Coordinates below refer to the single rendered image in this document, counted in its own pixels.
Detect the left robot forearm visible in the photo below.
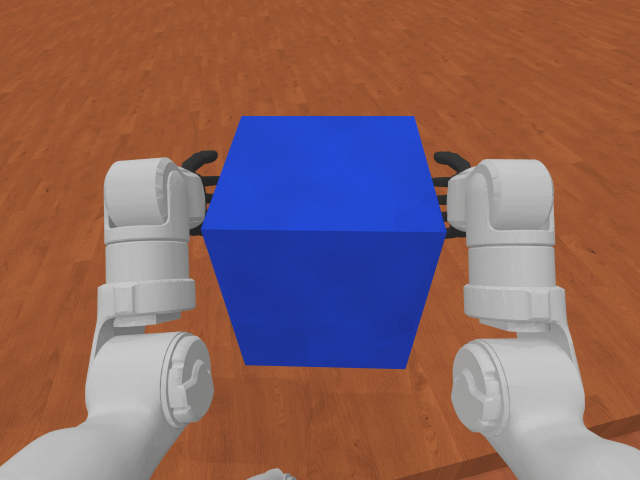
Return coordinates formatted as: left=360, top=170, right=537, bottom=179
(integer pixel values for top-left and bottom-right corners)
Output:
left=85, top=157, right=206, bottom=411

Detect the carton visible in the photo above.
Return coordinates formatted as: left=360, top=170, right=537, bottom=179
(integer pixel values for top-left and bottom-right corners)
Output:
left=201, top=116, right=447, bottom=369

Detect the right robot forearm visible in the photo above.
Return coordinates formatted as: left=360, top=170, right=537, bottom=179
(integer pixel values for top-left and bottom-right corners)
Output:
left=447, top=159, right=585, bottom=414

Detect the robot right hand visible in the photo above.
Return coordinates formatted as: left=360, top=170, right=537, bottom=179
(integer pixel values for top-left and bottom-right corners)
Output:
left=432, top=151, right=471, bottom=239

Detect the robot left hand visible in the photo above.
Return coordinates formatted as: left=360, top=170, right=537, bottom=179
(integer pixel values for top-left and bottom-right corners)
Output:
left=182, top=150, right=220, bottom=236

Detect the robot right upper arm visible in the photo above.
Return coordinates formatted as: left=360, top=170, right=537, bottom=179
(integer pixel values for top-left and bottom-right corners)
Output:
left=451, top=338, right=640, bottom=480

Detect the robot left upper arm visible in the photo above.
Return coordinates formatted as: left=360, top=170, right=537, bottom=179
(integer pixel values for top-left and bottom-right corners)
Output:
left=0, top=331, right=214, bottom=480

